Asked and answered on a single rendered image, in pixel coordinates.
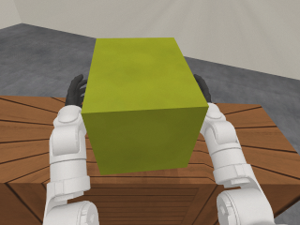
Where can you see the robot left upper arm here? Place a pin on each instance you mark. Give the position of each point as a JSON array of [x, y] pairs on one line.
[[75, 213]]

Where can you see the carton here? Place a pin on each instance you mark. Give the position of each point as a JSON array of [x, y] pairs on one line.
[[142, 108]]

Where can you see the pedestal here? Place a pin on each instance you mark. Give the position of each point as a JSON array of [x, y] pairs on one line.
[[179, 196]]

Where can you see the right robot hand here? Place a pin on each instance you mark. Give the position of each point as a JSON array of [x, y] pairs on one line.
[[205, 90]]

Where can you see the left robot hand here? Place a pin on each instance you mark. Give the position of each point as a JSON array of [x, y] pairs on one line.
[[74, 93]]

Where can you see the robot left forearm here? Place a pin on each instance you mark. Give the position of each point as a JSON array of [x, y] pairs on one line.
[[67, 156]]

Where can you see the robot right forearm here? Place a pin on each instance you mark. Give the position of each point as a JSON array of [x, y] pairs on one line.
[[230, 167]]

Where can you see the robot right upper arm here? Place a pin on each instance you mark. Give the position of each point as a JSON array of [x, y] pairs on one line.
[[243, 206]]

